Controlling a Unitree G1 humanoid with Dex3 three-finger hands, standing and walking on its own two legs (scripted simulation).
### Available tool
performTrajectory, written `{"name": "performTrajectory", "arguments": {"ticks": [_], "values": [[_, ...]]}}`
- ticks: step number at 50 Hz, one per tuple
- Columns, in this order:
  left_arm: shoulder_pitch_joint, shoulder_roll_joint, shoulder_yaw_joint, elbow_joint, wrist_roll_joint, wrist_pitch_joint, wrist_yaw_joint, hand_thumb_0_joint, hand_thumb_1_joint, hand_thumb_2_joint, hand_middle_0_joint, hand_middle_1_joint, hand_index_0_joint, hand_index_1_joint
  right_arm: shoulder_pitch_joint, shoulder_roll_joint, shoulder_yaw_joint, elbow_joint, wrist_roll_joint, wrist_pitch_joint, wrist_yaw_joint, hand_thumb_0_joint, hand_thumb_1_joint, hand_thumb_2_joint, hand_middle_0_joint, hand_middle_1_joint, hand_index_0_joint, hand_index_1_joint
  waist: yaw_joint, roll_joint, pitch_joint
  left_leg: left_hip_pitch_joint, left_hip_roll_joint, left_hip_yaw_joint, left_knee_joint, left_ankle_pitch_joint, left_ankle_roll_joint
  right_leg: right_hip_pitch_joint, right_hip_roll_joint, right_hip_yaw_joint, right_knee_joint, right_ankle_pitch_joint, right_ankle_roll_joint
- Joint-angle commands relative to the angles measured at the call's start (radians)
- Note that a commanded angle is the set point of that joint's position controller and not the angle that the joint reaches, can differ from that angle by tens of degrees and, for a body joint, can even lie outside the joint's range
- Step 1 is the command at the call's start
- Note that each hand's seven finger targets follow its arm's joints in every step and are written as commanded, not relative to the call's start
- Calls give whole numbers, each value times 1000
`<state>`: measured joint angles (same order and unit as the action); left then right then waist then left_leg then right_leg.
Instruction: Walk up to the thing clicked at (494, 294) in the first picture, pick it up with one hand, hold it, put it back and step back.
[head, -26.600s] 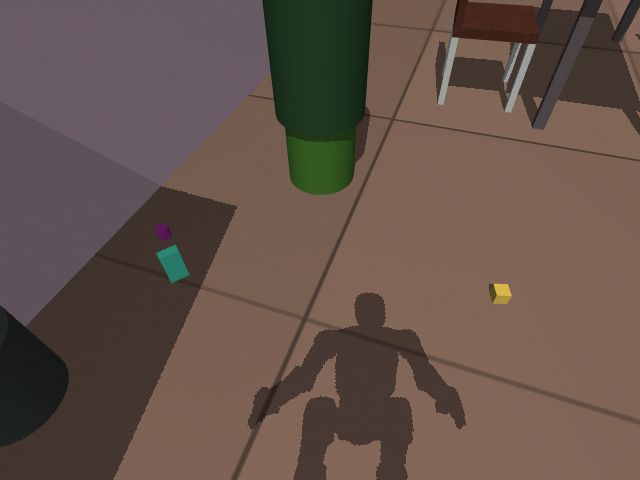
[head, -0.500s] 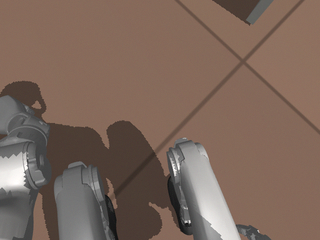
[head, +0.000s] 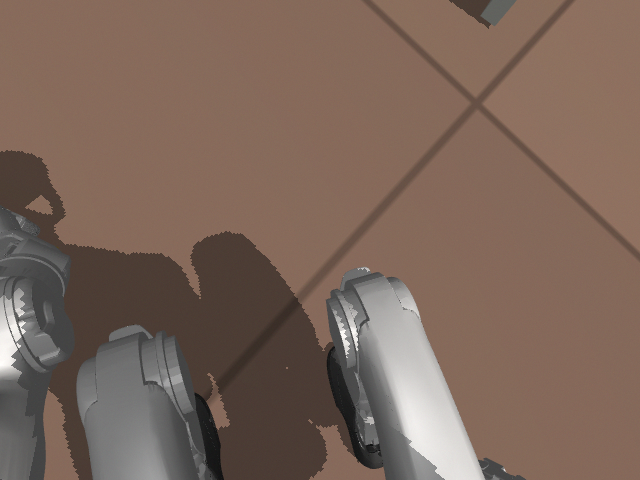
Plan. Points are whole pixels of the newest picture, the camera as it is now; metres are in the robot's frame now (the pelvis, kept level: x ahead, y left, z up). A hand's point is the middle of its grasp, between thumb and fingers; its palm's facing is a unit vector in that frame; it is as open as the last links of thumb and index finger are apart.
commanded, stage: lower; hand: left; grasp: from above
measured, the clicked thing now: (21, 258) +0.44 +0.32 -0.21
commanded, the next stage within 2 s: rest in 0.24 s
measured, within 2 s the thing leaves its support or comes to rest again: rests again in 0.74 s
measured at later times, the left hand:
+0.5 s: hand (47, 256) +0.44 +0.29 -0.23, palm faces -0.24 -0.37 -0.90, open 6.0 cm
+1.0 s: hand (52, 258) +0.45 +0.30 -0.25, palm faces -0.24 -0.37 -0.90, open 5.8 cm
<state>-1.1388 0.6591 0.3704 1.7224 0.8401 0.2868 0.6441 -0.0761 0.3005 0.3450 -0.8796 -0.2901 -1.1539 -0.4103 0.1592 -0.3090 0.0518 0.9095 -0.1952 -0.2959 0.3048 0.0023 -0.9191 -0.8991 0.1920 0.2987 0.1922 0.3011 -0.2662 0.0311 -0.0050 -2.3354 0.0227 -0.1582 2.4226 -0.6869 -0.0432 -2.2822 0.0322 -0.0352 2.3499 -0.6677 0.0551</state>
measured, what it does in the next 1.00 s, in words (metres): stands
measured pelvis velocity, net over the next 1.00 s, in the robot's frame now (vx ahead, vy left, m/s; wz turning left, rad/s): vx -0.01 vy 0.01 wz -0.10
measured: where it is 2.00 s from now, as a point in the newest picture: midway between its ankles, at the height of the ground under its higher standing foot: (287, 453)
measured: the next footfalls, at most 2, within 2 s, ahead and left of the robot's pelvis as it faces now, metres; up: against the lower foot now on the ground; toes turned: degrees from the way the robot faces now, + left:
none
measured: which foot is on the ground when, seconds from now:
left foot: down 0.00-1.00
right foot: down 0.00-1.00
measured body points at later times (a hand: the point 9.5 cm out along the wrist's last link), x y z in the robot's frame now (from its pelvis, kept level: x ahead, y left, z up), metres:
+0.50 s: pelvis +0.00 +0.01 -0.01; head +0.28 +0.06 +0.34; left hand +0.46 +0.31 -0.18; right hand -0.01 -0.25 -0.09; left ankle +0.07 +0.14 -0.29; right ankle +0.10 -0.13 -0.29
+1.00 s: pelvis -0.01 +0.01 -0.01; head +0.29 +0.08 +0.32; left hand +0.46 +0.31 -0.20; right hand -0.03 -0.24 -0.07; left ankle +0.07 +0.14 -0.29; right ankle +0.10 -0.13 -0.29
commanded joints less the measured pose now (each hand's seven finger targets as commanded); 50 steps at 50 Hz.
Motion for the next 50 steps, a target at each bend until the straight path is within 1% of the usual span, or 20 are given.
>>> {"name": "performTrajectory", "arguments": {"ticks": [1, 4, 5, 6, 9, 13, 14, 20, 21, 25, 26, 29, 32, 33, 36, 37, 39, 45, 47, 50], "values": [[-330, 263, -52, -93, 34, -16, 28, 0, 675, 613, -1179, -420, -1149, -453, 263, -247, -47, 26, -7, -12, 5, 0, -907, -898, 199, 300, 199, 300, -54, 231, -642, 445, -1, 120, -200, 171, 57, 354, 16, -127, -243, 189, -70], [-290, 294, -21, -66, 38, -28, 49, 0, 692, 575, -1196, -388, -1167, -420, 254, -262, -36, 12, -11, -18, 12, 0, -907, -899, 199, 300, 199, 300, -38, 251, -654, 465, 2, 114, -199, 193, 53, 363, 18, -137, -230, 205, -72], [-323, 320, -7, -117, 46, -39, 53, 0, 680, 593, -1183, -402, -1154, -435, 274, -264, -36, 24, -16, -18, 14, 0, -906, -899, 199, 300, 199, 300, -55, 251, -675, 460, 1, 114, -190, 209, 54, 389, 20, -137, -234, 227, -69], [-295, 297, -17, -53, 46, -37, 57, 0, 671, 587, -1179, -398, -1149, -430, 262, -272, -31, 7, -11, -17, 17, 0, -908, -899, 199, 300, 199, 300, -49, 254, -661, 461, 3, 111, -197, 208, 51, 386, 19, -139, -227, 223, -72], [-344, 299, -49, -57, 45, -48, 55, 0, 680, 600, -1167, -445, -1144, -470, 257, -266, -13, 8, -26, -28, 26, 0, -908, -899, 199, 300, 199, 300, -80, 249, -632, 441, 4, 112, -166, 171, 60, 377, 23, -141, -232, 203, -68], [-293, 361, 7, -83, 39, -57, 94, 0, 688, 579, -1183, -410, -1157, -438, 256, -287, -8, 2, -30, -33, 34, 0, -910, -900, 199, 300, 199, 300, -54, 279, -684, 474, 9, 108, -170, 203, 55, 435, 27, -148, -232, 234, -65], [-319, 356, -7, -84, 44, -56, 97, 0, 706, 583, -1193, -419, -1169, -445, 260, -283, -4, -2, -36, -32, 38, 0, -910, -900, 199, 300, 199, 300, -74, 289, -673, 470, 10, 111, -164, 207, 54, 440, 25, -148, -230, 244, -65], [-305, 358, 0, -49, 41, -57, 135, 0, 677, 653, -1218, -349, -1165, -405, 247, -300, 9, -8, -37, -33, 53, 0, -905, -899, 200, 300, 200, 300, -84, 343, -638, 510, 19, 85, -178, 210, 40, 398, 32, -176, -209, 244, -76], [-329, 366, -5, -30, 44, -56, 142, 0, 698, 639, -1223, -365, -1177, -414, 246, -304, 13, -1, -46, -35, 59, 0, -907, -899, 200, 300, 200, 300, -109, 329, -613, 509, 19, 81, -161, 207, 44, 384, 29, -184, -205, 251, -73], [-303, 387, 15, -8, 24, -58, 170, 0, 713, 576, -1221, -344, -1186, -383, 246, -322, 27, -7, -46, -39, 74, 0, -907, -900, 200, 300, 200, 300, -104, 341, -598, 526, 24, 72, -164, 244, 41, 418, 32, -191, -212, 285, -73], [-314, 391, -7, -4, 33, -57, 165, 0, 723, 563, -1206, -371, -1180, -399, 241, -319, 37, -8, -55, -42, 80, 0, -906, -898, 200, 300, 200, 300, -124, 337, -580, 503, 23, 75, -152, 239, 46, 416, 33, -191, -212, 286, -70], [-287, 394, -8, 32, 19, -61, 158, 0, 744, 561, -1214, -371, -1190, -397, 235, -328, 49, -20, -47, -43, 88, 0, -903, -898, 200, 300, 200, 300, -122, 331, -571, 504, 27, 66, -149, 245, 42, 417, 35, -200, -205, 289, -72], [-300, 458, 14, 9, 27, -77, 158, 0, 752, 570, -1218, -395, -1197, -419, 242, -346, 56, -27, -46, -48, 89, 0, -905, -899, 200, 300, 200, 300, -134, 356, -550, 515, 28, 53, -160, 240, 39, 416, 33, -210, -198, 286, -74], [-308, 434, -12, 10, 30, -80, 154, 0, 769, 587, -1234, -411, -1212, -436, 233, -340, 63, -33, -53, -50, 93, 0, -906, -899, 200, 300, 200, 300, -144, 358, -530, 492, 26, 59, -149, 224, 42, 412, 36, -208, -200, 275, -73], [-305, 454, -6, 23, 29, -85, 158, 0, 801, 538, -1248, -391, -1233, -408, 232, -358, 71, -38, -54, -62, 101, 0, -905, -899, 200, 300, 200, 300, -157, 347, -512, 506, 28, 49, -144, 216, 43, 415, 35, -219, -198, 272, -71], [-278, 475, 22, 24, 28, -86, 170, 0, 801, 555, -1248, -390, -1230, -410, 248, -369, 66, -31, -47, -60, 100, 0, -904, -899, 200, 300, 200, 300, -142, 372, -532, 527, 31, 43, -162, 226, 38, 432, 41, -220, -207, 276, -75], [-290, 463, -4, 44, 34, -85, 174, 0, 817, 535, -1245, -412, -1236, -423, 241, -366, 79, -43, -57, -68, 108, 0, -905, -899, 200, 300, 200, 300, -165, 378, -507, 538, 34, 37, -157, 222, 34, 416, 38, -230, -193, 277, -74], [-301, 510, 14, 60, 15, -89, 193, 0, 845, 531, -1250, -422, -1245, -429, 226, -385, 104, -53, -50, -85, 115, 0, -901, -898, 200, 300, 200, 300, -179, 360, -466, 505, 37, 22, -149, 193, 38, 422, 37, -238, -201, 258, -68], [-303, 501, -4, 74, 7, -85, 193, 0, 864, 524, -1259, -425, -1257, -429, 225, -382, 115, -61, -59, -89, 118, 0, -903, -899, 200, 300, 200, 300, -197, 344, -444, 493, 33, 29, -139, 186, 41, 434, 38, -237, -204, 259, -65], [-280, 534, -2, 88, 3, -85, 191, 0, 843, 498, -1248, -403, -1245, -407, 201, -392, 130, -65, -48, -99, 113, 0, -902, -899, 200, 300, 200, 300, -191, 327, -416, 468, 34, 20, -143, 162, 44, 433, 40, -236, -213, 242, -62]]}}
